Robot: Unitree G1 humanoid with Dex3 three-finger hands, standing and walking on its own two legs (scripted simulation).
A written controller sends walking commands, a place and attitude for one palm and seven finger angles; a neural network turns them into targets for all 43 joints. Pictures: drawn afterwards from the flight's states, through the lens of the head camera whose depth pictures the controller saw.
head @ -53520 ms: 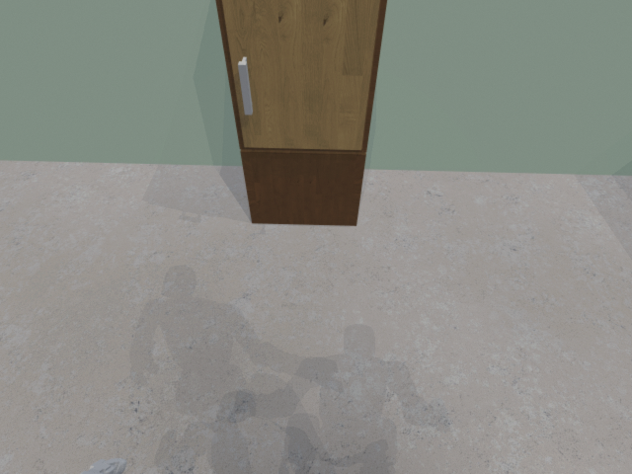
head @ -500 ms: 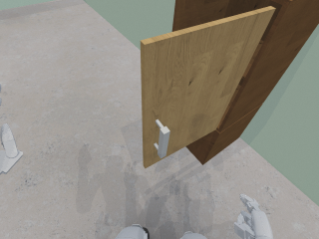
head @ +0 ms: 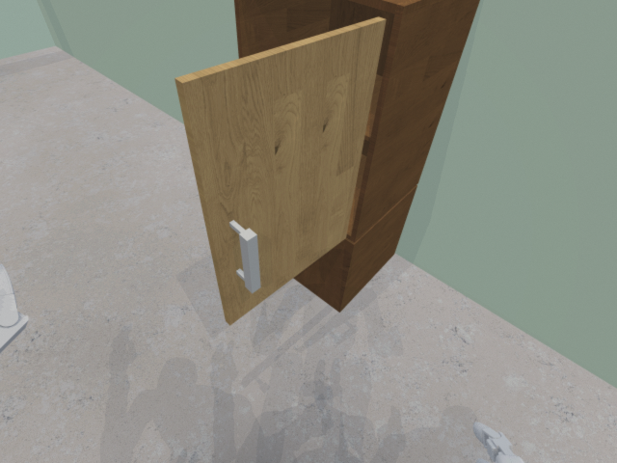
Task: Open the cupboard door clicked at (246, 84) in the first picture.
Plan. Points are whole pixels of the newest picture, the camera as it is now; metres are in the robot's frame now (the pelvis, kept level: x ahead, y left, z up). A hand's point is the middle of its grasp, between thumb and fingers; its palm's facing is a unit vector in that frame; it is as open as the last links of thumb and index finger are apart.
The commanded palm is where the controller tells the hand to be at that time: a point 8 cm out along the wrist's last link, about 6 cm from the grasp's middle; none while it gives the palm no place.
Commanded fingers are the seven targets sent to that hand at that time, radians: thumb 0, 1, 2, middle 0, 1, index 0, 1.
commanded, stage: stop stepping back and stand still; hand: left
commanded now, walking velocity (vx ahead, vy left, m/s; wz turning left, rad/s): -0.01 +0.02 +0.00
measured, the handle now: (244, 257) +0.51 +0.12 -0.09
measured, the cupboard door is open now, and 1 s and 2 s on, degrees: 86 86 86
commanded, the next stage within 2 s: let the arm hang, fingers relaxed in 0.60 s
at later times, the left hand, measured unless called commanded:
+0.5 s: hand (7, 396) +0.15 +0.24 +0.18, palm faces +0.40 -0.78 -0.48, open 7.4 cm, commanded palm +0.11 +0.28 +0.19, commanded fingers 0.00 0.90 0.90 -0.20 -0.30 -0.20 -0.30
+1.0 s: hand out of the picture -0.02 +0.17 -0.16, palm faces -0.05 -0.98 -0.17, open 7.4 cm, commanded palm none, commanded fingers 0.00 0.90 0.90 -0.20 -0.30 -0.20 -0.30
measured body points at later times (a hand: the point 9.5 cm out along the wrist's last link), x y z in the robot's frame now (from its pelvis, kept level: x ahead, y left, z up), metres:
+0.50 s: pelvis -0.04 -0.02 +0.01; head -0.05 -0.02 +0.46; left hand +0.12 +0.28 +0.20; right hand +0.12 -0.24 -0.08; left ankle +0.01 +0.10 -0.72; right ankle -0.11 -0.11 -0.72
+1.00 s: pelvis -0.08 +0.00 +0.01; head -0.06 +0.01 +0.46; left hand -0.01 +0.22 -0.14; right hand +0.00 -0.28 -0.12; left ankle +0.01 +0.10 -0.72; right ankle -0.11 -0.11 -0.72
